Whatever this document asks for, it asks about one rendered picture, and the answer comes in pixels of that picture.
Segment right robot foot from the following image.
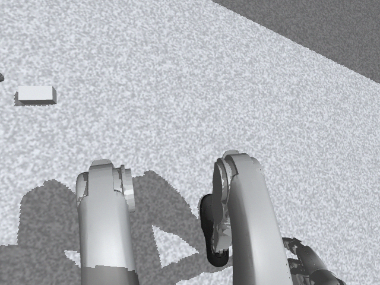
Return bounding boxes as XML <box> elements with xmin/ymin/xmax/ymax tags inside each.
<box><xmin>200</xmin><ymin>194</ymin><xmax>229</xmax><ymax>267</ymax></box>

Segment small box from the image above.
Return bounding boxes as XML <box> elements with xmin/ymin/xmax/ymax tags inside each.
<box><xmin>18</xmin><ymin>86</ymin><xmax>57</xmax><ymax>105</ymax></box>

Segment right robot hand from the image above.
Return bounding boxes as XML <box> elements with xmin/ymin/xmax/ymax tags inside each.
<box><xmin>282</xmin><ymin>237</ymin><xmax>327</xmax><ymax>285</ymax></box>

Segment right robot arm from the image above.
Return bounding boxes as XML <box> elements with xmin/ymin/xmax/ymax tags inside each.
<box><xmin>309</xmin><ymin>269</ymin><xmax>347</xmax><ymax>285</ymax></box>

